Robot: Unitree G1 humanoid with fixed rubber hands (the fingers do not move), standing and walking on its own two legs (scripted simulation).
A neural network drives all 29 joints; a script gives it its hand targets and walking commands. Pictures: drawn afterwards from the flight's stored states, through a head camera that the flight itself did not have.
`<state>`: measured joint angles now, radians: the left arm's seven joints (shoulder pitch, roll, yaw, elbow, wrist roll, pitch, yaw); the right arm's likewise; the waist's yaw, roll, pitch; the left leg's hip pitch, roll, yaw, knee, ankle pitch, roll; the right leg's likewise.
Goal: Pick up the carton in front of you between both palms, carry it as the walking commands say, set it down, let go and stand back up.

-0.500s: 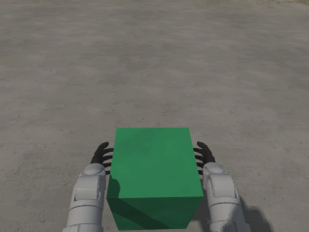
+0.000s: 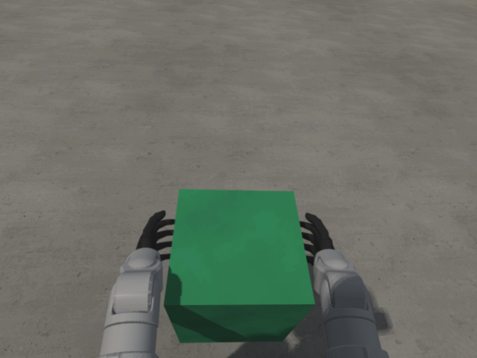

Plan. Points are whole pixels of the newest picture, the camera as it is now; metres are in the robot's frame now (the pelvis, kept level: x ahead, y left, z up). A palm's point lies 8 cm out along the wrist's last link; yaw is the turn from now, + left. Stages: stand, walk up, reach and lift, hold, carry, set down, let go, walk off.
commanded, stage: hold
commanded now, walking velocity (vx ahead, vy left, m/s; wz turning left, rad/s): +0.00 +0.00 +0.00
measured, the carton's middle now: (234, 270) +0.29 +0.00 -0.05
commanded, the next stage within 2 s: set down in 0.32 s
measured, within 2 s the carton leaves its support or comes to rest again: neither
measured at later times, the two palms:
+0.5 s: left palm (138, 245) +0.30 +0.17 +0.03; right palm (310, 252) +0.28 -0.13 +0.03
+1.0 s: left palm (161, 274) +0.34 +0.16 -0.17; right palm (287, 272) +0.34 -0.14 -0.16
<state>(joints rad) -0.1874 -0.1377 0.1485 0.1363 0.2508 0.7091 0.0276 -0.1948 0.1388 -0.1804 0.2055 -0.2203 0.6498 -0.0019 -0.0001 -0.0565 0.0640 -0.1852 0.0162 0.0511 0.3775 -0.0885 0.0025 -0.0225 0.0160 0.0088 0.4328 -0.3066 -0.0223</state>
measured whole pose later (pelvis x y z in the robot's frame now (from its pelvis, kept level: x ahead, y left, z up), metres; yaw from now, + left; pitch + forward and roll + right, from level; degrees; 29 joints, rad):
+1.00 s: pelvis -0.04 +0.01 -0.09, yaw -4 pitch +27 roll -1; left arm -0.58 -0.09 0.37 0.53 0.24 0.14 0.04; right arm -0.62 0.11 -0.37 0.61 -0.20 0.11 -0.04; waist 0.02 -0.06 0.00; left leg -1.22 -0.03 -0.07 0.97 -0.22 -0.01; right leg -1.09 0.11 0.08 1.07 -0.45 0.00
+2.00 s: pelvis -0.09 +0.02 -0.33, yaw -9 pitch +46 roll -4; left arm -1.11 0.07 0.47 0.71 0.17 0.23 0.08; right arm -1.23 -0.10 -0.34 0.91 -0.11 0.18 -0.10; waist 0.09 -0.07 0.01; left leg -2.25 -0.09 -0.11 1.84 -0.38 -0.06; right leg -2.10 0.21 0.03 1.96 -0.67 0.05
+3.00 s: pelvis -0.09 +0.01 -0.39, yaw -10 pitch +42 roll +1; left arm -1.30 0.23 0.52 1.01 0.11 0.15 0.00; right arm -1.44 -0.17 -0.17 1.10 -0.09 0.16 -0.10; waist 0.14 -0.04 0.23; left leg -2.34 0.00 -0.04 2.04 -0.44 -0.05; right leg -2.24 0.20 0.02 2.19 -0.68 0.02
